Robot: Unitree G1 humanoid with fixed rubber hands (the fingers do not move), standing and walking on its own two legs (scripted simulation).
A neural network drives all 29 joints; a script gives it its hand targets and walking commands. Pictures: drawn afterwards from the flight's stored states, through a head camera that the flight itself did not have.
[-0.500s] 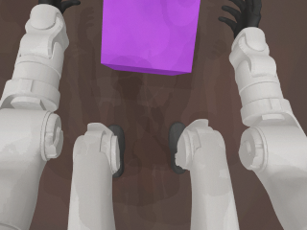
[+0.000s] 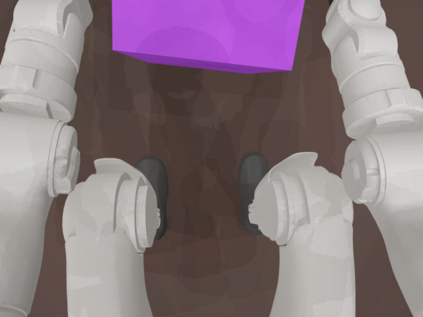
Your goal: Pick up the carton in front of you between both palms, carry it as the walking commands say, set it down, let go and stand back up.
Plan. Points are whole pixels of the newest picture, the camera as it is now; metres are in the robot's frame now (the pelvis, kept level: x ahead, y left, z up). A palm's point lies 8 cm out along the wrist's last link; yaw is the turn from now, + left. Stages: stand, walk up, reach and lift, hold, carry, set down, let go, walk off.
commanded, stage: reach and lift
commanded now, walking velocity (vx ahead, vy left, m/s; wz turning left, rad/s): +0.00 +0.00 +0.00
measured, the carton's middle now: out of the picture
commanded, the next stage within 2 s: none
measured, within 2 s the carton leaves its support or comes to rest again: leaves its support in 0.66 s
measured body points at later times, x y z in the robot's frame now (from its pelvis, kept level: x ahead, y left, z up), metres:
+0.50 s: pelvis -0.01 +0.00 +0.00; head +0.37 +0.01 +0.24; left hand +0.57 +0.15 -0.17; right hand +0.55 -0.16 -0.17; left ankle +0.11 +0.12 -0.33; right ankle +0.11 -0.12 -0.33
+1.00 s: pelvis -0.01 -0.01 +0.07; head +0.27 +0.01 +0.42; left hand +0.52 +0.16 -0.01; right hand +0.52 -0.14 -0.01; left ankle +0.11 +0.12 -0.33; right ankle +0.11 -0.13 -0.33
